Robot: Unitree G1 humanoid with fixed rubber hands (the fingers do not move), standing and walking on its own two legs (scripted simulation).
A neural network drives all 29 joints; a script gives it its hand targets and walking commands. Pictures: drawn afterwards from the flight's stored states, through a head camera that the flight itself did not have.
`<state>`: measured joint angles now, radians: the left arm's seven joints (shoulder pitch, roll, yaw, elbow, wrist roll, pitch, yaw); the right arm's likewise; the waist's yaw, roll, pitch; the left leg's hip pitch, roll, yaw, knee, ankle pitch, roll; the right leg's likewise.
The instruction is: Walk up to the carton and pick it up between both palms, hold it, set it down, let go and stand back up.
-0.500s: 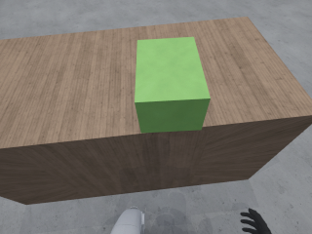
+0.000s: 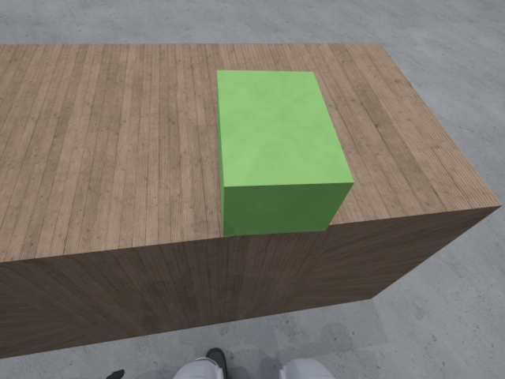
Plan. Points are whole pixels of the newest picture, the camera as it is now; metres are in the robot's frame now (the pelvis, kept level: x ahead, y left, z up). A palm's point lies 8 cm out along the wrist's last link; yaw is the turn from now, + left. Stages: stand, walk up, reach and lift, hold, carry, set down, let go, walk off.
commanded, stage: walk up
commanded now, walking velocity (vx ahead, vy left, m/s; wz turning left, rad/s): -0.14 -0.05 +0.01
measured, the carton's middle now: (270, 149) +0.51 -0.02 +0.03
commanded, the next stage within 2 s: none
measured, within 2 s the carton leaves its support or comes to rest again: neither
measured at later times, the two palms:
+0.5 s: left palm out of the picture -0.29 +0.12 -0.09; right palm out of the picture -0.12 -0.30 -0.15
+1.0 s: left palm out of the picture -0.24 +0.11 -0.10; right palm out of the picture +0.04 -0.24 -0.15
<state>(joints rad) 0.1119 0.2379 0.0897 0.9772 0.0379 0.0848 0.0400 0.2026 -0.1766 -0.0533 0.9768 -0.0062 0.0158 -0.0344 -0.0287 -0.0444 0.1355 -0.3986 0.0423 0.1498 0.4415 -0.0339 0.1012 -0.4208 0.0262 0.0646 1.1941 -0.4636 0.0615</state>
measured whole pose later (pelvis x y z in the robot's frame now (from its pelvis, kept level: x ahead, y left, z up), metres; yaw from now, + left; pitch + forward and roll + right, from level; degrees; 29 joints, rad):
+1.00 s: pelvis -0.06 -0.04 +0.01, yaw +2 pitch +1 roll +3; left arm 0.64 0.05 -0.03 1.17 0.02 -0.08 0.04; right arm 0.12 -0.15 -0.02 1.09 -0.01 0.02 0.00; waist 0.10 0.01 0.00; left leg -0.51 0.01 0.09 0.82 -0.22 -0.04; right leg 0.07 0.02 -0.03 0.29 -0.38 -0.08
